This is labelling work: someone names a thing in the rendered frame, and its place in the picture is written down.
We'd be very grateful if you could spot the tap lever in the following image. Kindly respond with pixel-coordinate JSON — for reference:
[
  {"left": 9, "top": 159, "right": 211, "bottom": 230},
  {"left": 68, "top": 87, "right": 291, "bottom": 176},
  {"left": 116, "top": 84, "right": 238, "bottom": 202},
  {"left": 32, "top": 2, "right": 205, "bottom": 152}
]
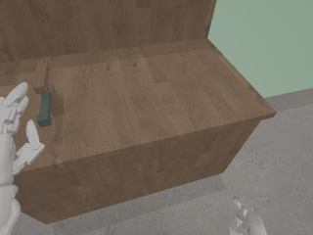
[{"left": 36, "top": 88, "right": 52, "bottom": 127}]

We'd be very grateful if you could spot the robot left forearm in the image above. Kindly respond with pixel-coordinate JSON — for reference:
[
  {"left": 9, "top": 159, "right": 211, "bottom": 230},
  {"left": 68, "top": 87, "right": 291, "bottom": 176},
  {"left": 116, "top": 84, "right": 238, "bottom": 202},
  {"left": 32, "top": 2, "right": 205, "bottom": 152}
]
[{"left": 0, "top": 184, "right": 22, "bottom": 235}]

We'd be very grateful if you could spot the right robot hand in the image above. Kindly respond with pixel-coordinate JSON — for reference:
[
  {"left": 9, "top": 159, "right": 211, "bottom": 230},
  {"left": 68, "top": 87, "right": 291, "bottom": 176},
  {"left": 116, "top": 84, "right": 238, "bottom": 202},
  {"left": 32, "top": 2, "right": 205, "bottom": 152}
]
[{"left": 229, "top": 196, "right": 267, "bottom": 235}]

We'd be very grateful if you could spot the left robot hand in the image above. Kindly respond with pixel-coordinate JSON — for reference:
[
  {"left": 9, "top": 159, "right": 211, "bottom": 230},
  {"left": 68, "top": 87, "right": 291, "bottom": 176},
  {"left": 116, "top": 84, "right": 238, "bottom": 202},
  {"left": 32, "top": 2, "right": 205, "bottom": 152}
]
[{"left": 0, "top": 81, "right": 45, "bottom": 185}]

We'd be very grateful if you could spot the counter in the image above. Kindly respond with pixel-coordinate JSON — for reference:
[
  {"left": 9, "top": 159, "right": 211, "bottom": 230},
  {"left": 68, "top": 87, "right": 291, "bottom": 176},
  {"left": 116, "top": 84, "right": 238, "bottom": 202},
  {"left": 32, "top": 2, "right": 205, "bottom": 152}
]
[{"left": 0, "top": 0, "right": 277, "bottom": 225}]

